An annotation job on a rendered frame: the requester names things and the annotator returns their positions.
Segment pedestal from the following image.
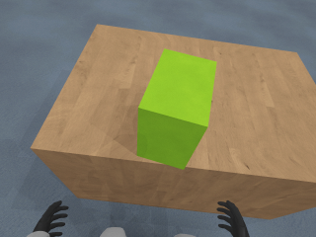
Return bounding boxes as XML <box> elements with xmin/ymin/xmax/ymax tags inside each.
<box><xmin>31</xmin><ymin>24</ymin><xmax>316</xmax><ymax>220</ymax></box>

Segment robot right hand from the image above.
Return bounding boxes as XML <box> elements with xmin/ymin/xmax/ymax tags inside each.
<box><xmin>217</xmin><ymin>200</ymin><xmax>250</xmax><ymax>237</ymax></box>

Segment robot left hand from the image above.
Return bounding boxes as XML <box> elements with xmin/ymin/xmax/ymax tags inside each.
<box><xmin>33</xmin><ymin>200</ymin><xmax>69</xmax><ymax>237</ymax></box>

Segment carton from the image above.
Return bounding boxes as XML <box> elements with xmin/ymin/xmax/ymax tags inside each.
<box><xmin>136</xmin><ymin>48</ymin><xmax>217</xmax><ymax>170</ymax></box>

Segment left robot thigh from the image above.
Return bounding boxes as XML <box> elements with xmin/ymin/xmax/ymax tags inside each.
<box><xmin>100</xmin><ymin>227</ymin><xmax>126</xmax><ymax>237</ymax></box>

